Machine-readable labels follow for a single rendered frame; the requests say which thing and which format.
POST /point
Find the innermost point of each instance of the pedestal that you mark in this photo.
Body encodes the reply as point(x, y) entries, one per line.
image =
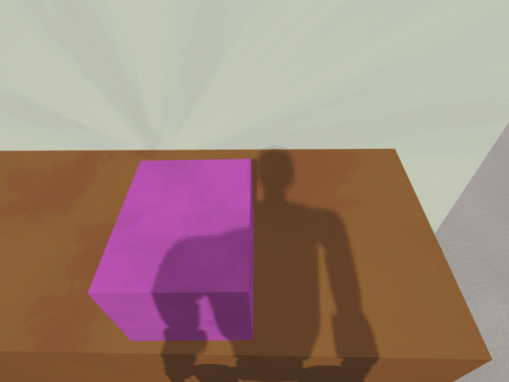
point(350, 282)

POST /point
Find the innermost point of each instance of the carton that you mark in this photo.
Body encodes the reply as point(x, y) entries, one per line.
point(179, 265)

